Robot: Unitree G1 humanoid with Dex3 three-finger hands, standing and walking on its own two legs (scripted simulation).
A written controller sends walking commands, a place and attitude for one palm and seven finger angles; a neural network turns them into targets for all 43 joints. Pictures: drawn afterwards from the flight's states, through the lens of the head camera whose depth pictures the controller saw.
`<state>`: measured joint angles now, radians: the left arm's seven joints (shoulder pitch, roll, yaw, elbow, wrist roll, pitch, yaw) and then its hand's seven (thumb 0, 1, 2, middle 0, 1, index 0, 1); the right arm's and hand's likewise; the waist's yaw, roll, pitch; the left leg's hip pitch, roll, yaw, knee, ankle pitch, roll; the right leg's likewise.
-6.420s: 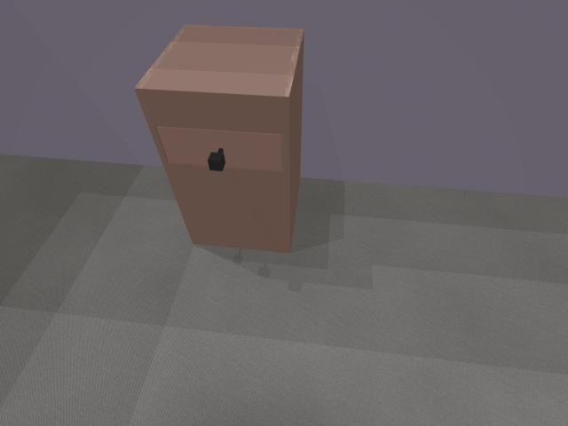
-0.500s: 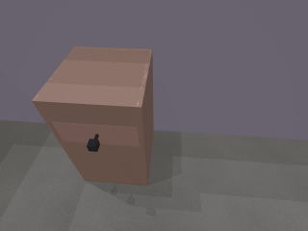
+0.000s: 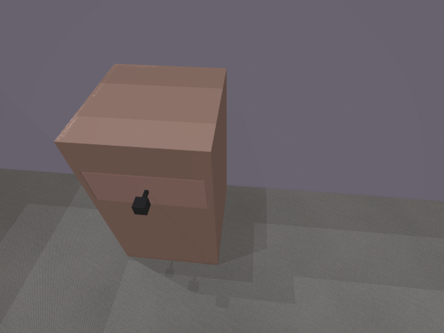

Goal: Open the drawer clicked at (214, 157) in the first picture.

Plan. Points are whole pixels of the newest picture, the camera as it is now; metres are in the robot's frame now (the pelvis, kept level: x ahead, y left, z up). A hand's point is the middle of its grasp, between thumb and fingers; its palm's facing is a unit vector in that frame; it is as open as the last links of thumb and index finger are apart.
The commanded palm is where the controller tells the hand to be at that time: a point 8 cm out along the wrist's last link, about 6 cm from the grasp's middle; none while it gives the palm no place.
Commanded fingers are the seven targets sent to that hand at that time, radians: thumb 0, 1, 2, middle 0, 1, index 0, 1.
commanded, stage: shuffle to correct the standing spot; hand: left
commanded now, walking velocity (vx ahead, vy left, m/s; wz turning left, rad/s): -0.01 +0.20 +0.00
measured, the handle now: (143, 200) +0.52 +0.29 -0.22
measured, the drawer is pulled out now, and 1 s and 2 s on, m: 0.00 0.00 0.00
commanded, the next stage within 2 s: come to a stop and stand still in 0.44 s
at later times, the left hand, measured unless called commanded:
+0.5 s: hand out of the picture +0.01 +0.27 -0.18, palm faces +0.07 -0.96 -0.26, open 7.4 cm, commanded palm none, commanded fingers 0.00 0.90 0.90 -0.20 -0.30 -0.20 -0.30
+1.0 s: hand out of the picture +0.00 +0.22 -0.18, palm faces +0.00 -0.99 -0.17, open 7.3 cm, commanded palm none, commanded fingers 0.00 0.90 0.90 -0.20 -0.30 -0.20 -0.30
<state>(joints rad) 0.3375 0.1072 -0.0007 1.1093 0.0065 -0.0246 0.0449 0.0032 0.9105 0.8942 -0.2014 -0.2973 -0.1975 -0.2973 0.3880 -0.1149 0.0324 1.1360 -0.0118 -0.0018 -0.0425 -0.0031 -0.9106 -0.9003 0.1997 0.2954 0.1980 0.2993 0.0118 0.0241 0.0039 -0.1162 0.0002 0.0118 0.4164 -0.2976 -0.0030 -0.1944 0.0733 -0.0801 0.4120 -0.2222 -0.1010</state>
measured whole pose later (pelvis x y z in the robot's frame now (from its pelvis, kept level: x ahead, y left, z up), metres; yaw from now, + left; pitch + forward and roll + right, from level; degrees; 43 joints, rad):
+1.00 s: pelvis +0.02 +0.07 +0.00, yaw -2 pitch -1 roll +0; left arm 0.31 0.11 -0.01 1.13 0.01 0.00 0.04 0.01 0.93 0.89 -0.20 -0.30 -0.20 -0.30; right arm 0.33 -0.11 0.03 1.15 -0.01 -0.02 -0.05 0.00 -0.91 -0.90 0.20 0.30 0.20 0.30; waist 0.00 0.00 0.04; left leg -0.06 -0.03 0.15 0.38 -0.30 0.06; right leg -0.17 -0.01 0.00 0.47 -0.27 0.00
